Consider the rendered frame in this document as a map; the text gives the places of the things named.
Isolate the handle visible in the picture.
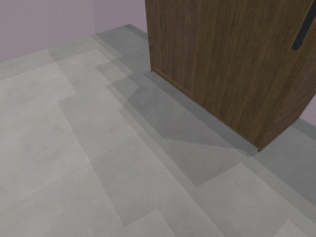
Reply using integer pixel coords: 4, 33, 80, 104
291, 0, 316, 50

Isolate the wardrobe door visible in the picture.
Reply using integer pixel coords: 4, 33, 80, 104
150, 0, 202, 93
193, 0, 316, 146

